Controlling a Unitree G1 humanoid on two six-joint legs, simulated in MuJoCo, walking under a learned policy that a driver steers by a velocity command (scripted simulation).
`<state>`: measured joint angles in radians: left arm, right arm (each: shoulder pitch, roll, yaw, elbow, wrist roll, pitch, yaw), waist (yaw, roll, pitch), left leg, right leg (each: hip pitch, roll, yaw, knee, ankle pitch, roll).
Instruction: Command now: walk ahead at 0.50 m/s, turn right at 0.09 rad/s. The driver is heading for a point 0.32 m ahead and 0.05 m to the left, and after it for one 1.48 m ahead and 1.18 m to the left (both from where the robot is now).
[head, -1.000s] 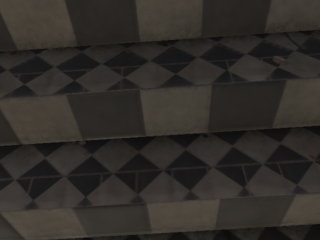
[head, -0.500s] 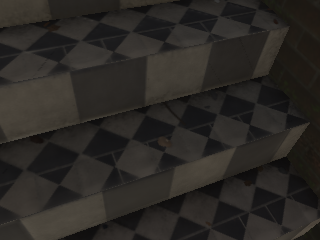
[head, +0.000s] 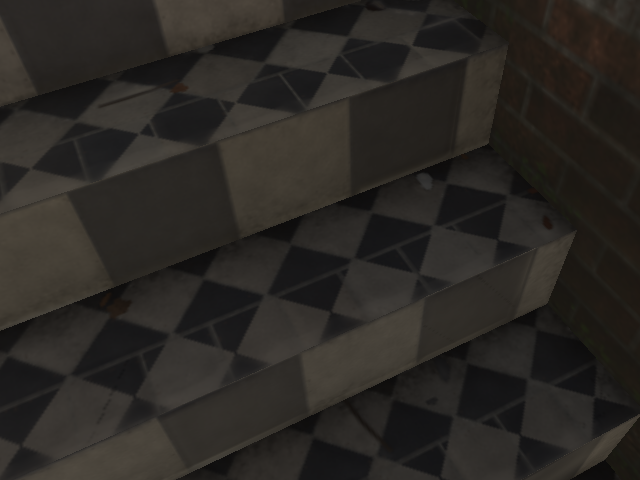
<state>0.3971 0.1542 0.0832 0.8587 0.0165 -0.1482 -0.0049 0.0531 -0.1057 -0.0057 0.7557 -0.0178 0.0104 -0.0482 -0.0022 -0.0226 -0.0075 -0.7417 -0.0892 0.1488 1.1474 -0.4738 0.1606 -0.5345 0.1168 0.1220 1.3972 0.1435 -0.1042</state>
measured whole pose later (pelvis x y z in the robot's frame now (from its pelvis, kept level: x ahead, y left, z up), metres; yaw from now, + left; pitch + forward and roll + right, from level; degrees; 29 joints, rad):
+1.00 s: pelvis +0.38 -0.07 +0.27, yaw +20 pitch +3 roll +0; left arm 0.03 0.10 -0.02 0.49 0.08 -0.06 0.06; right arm 0.43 -0.21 -0.07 0.92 -0.01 -0.05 0.00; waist 0.00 -0.01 -0.06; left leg -0.43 -0.19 -0.04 0.82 -0.44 0.13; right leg -1.12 -0.06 0.07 2.01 -0.02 -0.07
